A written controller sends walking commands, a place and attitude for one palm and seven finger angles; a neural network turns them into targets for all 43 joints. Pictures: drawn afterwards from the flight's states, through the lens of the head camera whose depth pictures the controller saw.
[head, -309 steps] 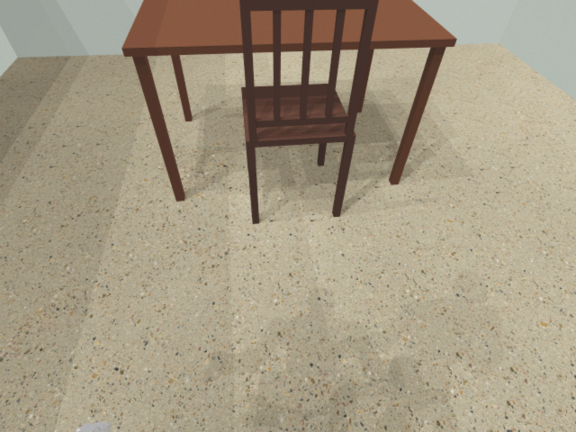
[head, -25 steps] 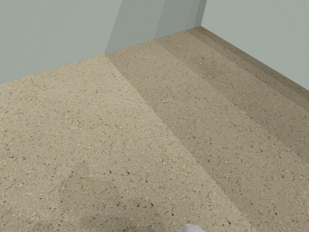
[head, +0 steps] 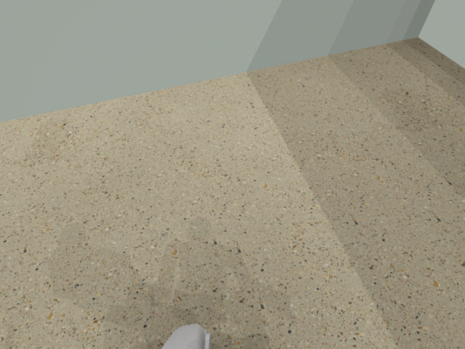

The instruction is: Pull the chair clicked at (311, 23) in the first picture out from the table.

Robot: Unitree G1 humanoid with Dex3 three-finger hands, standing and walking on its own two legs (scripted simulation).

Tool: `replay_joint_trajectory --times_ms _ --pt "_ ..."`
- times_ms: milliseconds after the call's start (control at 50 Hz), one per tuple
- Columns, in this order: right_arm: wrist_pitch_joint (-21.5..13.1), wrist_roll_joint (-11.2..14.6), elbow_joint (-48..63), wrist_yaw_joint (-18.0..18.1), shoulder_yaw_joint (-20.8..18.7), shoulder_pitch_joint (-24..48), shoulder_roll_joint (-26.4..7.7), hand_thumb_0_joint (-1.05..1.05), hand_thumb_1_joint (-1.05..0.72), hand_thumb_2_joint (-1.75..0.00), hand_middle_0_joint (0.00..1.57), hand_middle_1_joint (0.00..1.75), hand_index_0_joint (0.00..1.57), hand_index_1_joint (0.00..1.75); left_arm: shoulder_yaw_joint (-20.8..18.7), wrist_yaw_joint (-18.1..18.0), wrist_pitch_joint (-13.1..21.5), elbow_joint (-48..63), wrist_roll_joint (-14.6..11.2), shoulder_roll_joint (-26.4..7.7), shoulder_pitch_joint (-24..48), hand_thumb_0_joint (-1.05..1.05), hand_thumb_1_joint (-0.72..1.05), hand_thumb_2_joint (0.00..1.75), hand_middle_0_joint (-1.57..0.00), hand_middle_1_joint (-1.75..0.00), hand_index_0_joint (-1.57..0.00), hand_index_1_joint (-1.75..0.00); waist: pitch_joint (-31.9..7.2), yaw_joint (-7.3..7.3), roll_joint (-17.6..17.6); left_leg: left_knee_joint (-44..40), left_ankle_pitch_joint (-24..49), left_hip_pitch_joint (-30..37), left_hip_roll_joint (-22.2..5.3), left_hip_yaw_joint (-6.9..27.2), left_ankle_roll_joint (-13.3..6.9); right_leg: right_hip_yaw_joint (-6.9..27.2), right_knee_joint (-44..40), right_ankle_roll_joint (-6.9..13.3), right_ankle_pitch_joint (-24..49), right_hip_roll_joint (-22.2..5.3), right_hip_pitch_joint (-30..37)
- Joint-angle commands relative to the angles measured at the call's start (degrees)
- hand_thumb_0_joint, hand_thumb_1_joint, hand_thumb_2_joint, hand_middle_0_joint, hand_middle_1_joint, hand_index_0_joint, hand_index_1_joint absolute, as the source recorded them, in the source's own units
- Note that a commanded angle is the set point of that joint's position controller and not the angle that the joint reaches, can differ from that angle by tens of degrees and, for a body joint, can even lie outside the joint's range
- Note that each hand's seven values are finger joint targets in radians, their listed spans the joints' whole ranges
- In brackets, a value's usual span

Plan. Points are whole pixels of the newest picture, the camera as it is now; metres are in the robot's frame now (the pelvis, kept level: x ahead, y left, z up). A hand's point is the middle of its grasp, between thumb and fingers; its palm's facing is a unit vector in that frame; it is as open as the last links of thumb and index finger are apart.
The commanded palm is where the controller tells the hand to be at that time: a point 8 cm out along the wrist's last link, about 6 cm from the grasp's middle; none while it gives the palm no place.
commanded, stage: turn to face it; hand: left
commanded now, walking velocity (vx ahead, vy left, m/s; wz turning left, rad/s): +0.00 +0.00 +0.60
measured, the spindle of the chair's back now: out of the picture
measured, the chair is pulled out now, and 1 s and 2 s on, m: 0.00 0.00 0.00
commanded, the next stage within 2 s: none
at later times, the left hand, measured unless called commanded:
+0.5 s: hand out of the picture +0.02 +0.27 -0.16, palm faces +0.35 -0.89 -0.28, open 7.4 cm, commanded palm none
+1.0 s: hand out of the picture -0.06 +0.20 -0.17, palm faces +0.61 -0.75 -0.24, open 7.4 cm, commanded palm none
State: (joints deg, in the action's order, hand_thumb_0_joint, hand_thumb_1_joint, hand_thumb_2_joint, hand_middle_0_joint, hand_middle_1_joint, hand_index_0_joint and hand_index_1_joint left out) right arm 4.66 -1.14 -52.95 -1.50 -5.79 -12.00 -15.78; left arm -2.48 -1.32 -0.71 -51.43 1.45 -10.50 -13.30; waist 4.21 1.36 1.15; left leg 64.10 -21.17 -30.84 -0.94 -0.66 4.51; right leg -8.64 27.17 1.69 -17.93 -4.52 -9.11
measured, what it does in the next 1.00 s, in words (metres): steps on the spot, turning left: left foot, then right foot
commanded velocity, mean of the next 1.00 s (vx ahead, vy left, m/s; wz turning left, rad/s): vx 0.00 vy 0.00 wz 0.60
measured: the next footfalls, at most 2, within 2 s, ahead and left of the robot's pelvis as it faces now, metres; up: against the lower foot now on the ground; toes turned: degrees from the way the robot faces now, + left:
left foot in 0.24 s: +0.02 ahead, +0.16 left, +0.00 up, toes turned +16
right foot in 0.60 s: +0.12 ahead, -0.08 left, +0.00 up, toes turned +18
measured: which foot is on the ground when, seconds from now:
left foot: up 0.00-0.22, down 0.24-0.60, up 0.62-1.00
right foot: down 0.00-0.24, up 0.26-0.58, down 0.60-1.00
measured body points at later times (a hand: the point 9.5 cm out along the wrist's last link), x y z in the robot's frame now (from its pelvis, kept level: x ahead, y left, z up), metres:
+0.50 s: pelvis +0.01 +0.03 -0.01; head +0.04 +0.04 +0.44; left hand +0.00 +0.31 -0.14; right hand +0.21 -0.18 -0.14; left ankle -0.02 +0.14 -0.74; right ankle +0.07 -0.11 -0.70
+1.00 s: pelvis +0.01 +0.01 -0.01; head +0.04 +0.03 +0.44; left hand -0.09 +0.24 -0.15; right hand +0.24 -0.15 -0.15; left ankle -0.06 +0.10 -0.72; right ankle +0.08 -0.09 -0.74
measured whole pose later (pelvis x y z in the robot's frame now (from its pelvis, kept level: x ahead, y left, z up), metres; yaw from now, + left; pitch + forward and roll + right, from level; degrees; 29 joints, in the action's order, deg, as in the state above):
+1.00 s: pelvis +0.01 +0.01 -0.01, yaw +38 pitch +0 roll +1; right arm 4.5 -0.6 -53.6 -2.2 -3.8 -9.2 -14.0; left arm -2.4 -0.7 -1.5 -50.8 2.0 -12.3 -13.1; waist 5.5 -0.7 -1.2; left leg 44.2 -24.3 -19.7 -2.7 -5.6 3.3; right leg -17.2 32.9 -1.0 -18.0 -10.2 -12.8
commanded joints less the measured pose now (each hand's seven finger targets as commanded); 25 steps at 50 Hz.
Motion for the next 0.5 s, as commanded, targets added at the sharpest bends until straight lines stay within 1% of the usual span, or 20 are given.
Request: replay_joint_trajectory --times_ms 0,40,100,120,140,160,180,200,220,240,260,280,300,320,360,380,400,440,460,480 --pt "-1.2 0.1 5.8 -0.3 0.6 7.6 -1.8 0.00 -0.90 -0.90 0.20 0.30 0.20 0.30 -2.5 -0.8 1.4 2.5 0.1 -11.5 -5.1 0.00 0.90 0.90 -0.20 -0.30 -0.20 -0.30 -3.8 -3.68 -11.7 -5.4 -2.5 -3.6 -1.2 -2.5 0.7 5.9 -4.3 4.8 39.2 -14.7 9.5" --pt "-1.3 0.1 6.4 -0.4 1.1 10.2 -1.7 0.00 -0.90 -0.90 0.20 0.30 0.20 0.30 -2.7 -0.7 1.0 2.1 0.2 -12.5 -6.1 0.00 0.90 0.90 -0.20 -0.30 -0.20 -0.30 -3.4 -4.61 -12.4 -11.0 -3.0 -0.5 -1.1 -4.1 0.3 4.6 -3.4 4.7 40.0 -15.0 8.5" --pt "-1.8 0.4 6.8 -0.5 1.7 11.1 -1.7 0.00 -0.90 -0.90 0.20 0.30 0.20 0.30 -3.1 -0.6 0.6 1.7 0.4 -13.5 -6.1 0.00 0.90 0.90 -0.20 -0.30 -0.20 -0.30 -4.5 -5.05 -15.2 -19.5 -3.8 4.5 -0.5 -6.1 -0.9 3.2 -1.4 4.4 40.9 -15.7 8.8" --pt "-2.1 0.4 7.0 -0.4 1.7 10.4 -1.8 0.00 -0.90 -0.90 0.20 0.30 0.20 0.30 -3.4 -0.6 0.6 1.7 0.4 -14.1 -5.8 0.00 0.90 0.90 -0.20 -0.30 -0.20 -0.30 -5.7 -4.75 -15.2 -23.1 -3.2 6.5 -0.2 -6.7 -1.4 2.4 0.2 4.1 41.8 -16.1 9.4" --pt "-2.3 0.4 6.8 -0.2 1.6 9.5 -2.2 0.00 -0.90 -0.90 0.20 0.30 0.20 0.30 -3.5 -0.5 0.5 1.6 0.2 -14.3 -5.6 0.00 0.90 0.90 -0.20 -0.30 -0.20 -0.30 -6.5 -4.21 -14.5 -27.2 -0.9 9.5 0.5 -7.8 -1.8 1.4 2.3 3.3 42.4 -15.9 8.8" --pt "-2.6 0.2 6.5 -0.1 1.4 6.9 -3.1 0.00 -0.90 -0.90 0.20 0.30 0.20 0.30 -3.7 -0.4 0.5 1.6 -0.1 -14.6 -4.9 0.00 0.90 0.90 -0.20 -0.30 -0.20 -0.30 -8.1 -2.59 -13.9 -33.4 3.7 13.7 1.1 -8.4 -2.4 -0.8 6.4 1.8 42.8 -15.1 8.5" --pt "-3.1 0.0 5.6 0.1 0.6 2.6 -5.4 0.00 -0.90 -0.90 0.20 0.30 0.20 0.30 -3.8 -0.2 0.5 1.8 -0.6 -14.5 -4.3 0.00 0.90 0.90 -0.20 -0.30 -0.20 -0.30 -11.0 0.07 -10.1 -41.0 13.3 23.4 -0.2 -6.9 -3.7 -2.4 15.0 -0.6 39.1 -14.6 3.7" --pt "-3.6 -0.4 5.0 0.3 -1.0 -1.6 -11.6 0.00 -0.90 -0.90 0.20 0.30 0.20 0.30 -3.5 0.3 0.6 3.6 -0.9 -12.1 -3.5 0.00 0.90 0.90 -0.20 -0.30 -0.20 -0.30 -14.5 2.53 3.8 -42.4 31.0 37.7 -11.9 7.2 -8.9 -3.8 28.6 -4.5 16.7 -9.0 -11.9" --pt "-3.6 0.5 4.1 0.6 -2.2 -5.4 -16.7 0.00 -0.90 -0.90 0.20 0.30 0.20 0.30 -2.3 0.6 0.5 6.6 -0.9 -9.1 -1.3 0.00 0.90 0.90 -0.20 -0.30 -0.20 -0.30 -15.5 4.10 16.3 -39.5 59.6 42.8 -24.7 21.1 -17.5 -0.1 39.3 -7.2 -20.3 -3.7 -25.8" --pt "-3.5 0.9 2.8 1.2 -2.0 -6.9 -15.4 0.00 -0.90 -0.90 0.20 0.30 0.20 0.30 -2.3 0.0 -0.5 7.4 -0.5 -9.9 2.5 0.00 0.90 0.90 -0.20 -0.30 -0.20 -0.30 -14.4 4.68 9.5 -38.5 60.0 39.5 -24.7 18.6 -19.0 5.7 42.2 -7.1 -19.6 -4.1 -27.5" --pt "-3.6 0.5 3.5 1.8 -1.8 -4.1 -14.2 0.00 -0.90 -0.90 0.20 0.30 0.20 0.30 -2.6 -0.2 -0.6 6.6 -0.8 -9.0 3.5 0.00 0.90 0.90 -0.20 -0.30 -0.20 -0.30 -12.0 3.66 11.9 -38.8 53.9 35.1 -21.3 16.5 -18.0 7.0 42.7 -7.5 -17.0 -4.3 -27.6" --pt "-3.5 0.3 4.6 1.9 -1.2 0.4 -11.8 0.00 -0.90 -0.90 0.20 0.30 0.20 0.30 -2.9 0.0 -0.8 5.9 -0.8 -9.5 3.6 0.00 0.90 0.90 -0.20 -0.30 -0.20 -0.30 -8.3 2.03 11.2 -39.9 46.3 28.6 -17.7 13.4 -16.0 7.8 41.9 -7.4 -13.5 -4.2 -25.5" --pt "-3.6 0.2 5.9 1.8 -0.6 4.4 -10.2 0.00 -0.90 -0.90 0.20 0.30 0.20 0.30 -3.0 0.4 -0.9 5.0 -0.7 -9.7 2.3 0.00 0.90 0.90 -0.20 -0.30 -0.20 -0.30 -6.6 0.01 8.8 -40.9 39.9 24.5 -14.9 10.7 -14.1 7.7 40.4 -7.4 -9.9 -3.9 -23.2" --pt "-3.7 0.1 6.6 1.6 -0.4 6.5 -9.9 0.00 -0.90 -0.90 0.20 0.30 0.20 0.30 -3.0 0.7 -1.1 4.4 -0.6 -9.2 0.8 0.00 0.90 0.90 -0.20 -0.30 -0.20 -0.30 -5.4 -1.08 8.1 -42.0 35.0 21.1 -12.9 9.0 -13.0 7.0 38.7 -7.5 -7.8 -3.1 -21.0" --pt "-3.7 0.1 7.1 1.3 -0.4 7.3 -9.8 0.00 -0.90 -0.90 0.20 0.30 0.20 0.30 -3.0 0.9 -1.5 4.3 -0.6 -8.8 -0.2 0.00 0.90 0.90 -0.20 -0.30 -0.20 -0.30 -4.3 -1.56 8.5 -44.2 27.0 17.7 -11.4 9.4 -12.6 6.6 34.6 -7.5 -5.8 -2.0 -18.8" --pt "-3.6 0.0 7.1 1.2 -0.5 6.8 -9.9 0.00 -0.90 -0.90 0.20 0.30 0.20 0.30 -2.9 0.8 -1.6 4.7 -0.6 -8.9 0.5 0.00 0.90 0.90 -0.20 -0.30 -0.20 -0.30 -3.7 -1.08 8.2 -44.8 24.3 16.9 -11.5 10.8 -12.9 6.6 32.5 -7.5 -5.7 -1.6 -18.3" --pt "-3.4 0.0 7.0 1.1 -0.7 6.5 -10.1 0.00 -0.90 -0.90 0.20 0.30 0.20 0.30 -2.9 0.8 -1.5 5.0 -0.5 -8.9 0.9 0.00 0.90 0.90 -0.20 -0.30 -0.20 -0.30 -3.6 -1.06 7.9 -45.1 21.7 16.6 -11.5 11.8 -13.1 6.6 30.5 -7.5 -5.6 -1.2 -17.9" --pt "-3.3 -0.2 7.1 1.0 -1.0 6.1 -10.2 0.00 -0.90 -0.90 0.20 0.30 0.20 0.30 -2.7 0.7 -1.3 6.0 -0.6 -8.5 1.8 0.00 0.90 0.90 -0.20 -0.30 -0.20 -0.30 -4.1 -0.60 8.6 -44.3 20.9 16.5 -11.1 13.6 -13.4 6.3 25.1 -7.3 -5.8 0.0 -15.9" --pt "-3.2 -0.2 7.1 1.0 -1.2 5.8 -10.2 0.00 -0.90 -0.90 0.20 0.30 0.20 0.30 -2.7 0.7 -1.0 6.4 -0.6 -8.3 2.1 0.00 0.90 0.90 -0.20 -0.30 -0.20 -0.30 -4.6 -0.48 8.6 -43.3 22.6 17.0 -10.8 14.6 -13.4 6.0 22.2 -7.1 -6.0 0.8 -14.8" --pt "-3.1 -0.2 7.3 1.0 -1.3 6.0 -10.5 0.00 -0.90 -0.90 0.20 0.30 0.20 0.30 -2.6 0.7 -0.8 6.7 -0.8 -8.3 1.6 0.00 0.90 0.90 -0.20 -0.30 -0.20 -0.30 -5.0 -0.74 9.7 -42.3 23.6 16.6 -10.8 15.5 -13.3 5.7 19.4 -7.0 -5.8 1.4 -13.0"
